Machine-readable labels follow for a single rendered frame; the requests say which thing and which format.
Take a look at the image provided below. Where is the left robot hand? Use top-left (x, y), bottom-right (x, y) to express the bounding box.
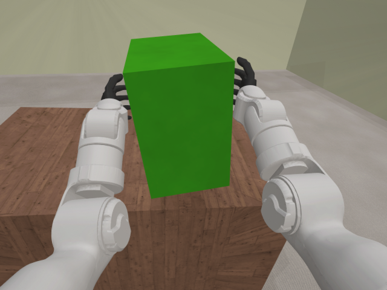
top-left (101, 74), bottom-right (132, 120)

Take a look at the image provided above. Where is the robot left upper arm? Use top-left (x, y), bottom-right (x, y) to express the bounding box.
top-left (0, 197), bottom-right (131, 290)

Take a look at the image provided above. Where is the robot right forearm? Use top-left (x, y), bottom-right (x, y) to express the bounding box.
top-left (233, 85), bottom-right (345, 210)

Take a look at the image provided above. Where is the robot left forearm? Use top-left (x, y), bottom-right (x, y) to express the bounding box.
top-left (51, 98), bottom-right (128, 244)

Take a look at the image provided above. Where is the robot right upper arm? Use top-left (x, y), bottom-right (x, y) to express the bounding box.
top-left (261, 173), bottom-right (387, 290)

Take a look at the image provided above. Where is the right robot hand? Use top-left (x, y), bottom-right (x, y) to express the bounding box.
top-left (233, 57), bottom-right (256, 105)

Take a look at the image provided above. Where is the carton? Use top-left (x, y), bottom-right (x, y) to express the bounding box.
top-left (123, 33), bottom-right (235, 199)

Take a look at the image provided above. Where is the pedestal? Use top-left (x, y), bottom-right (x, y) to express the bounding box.
top-left (0, 107), bottom-right (287, 290)

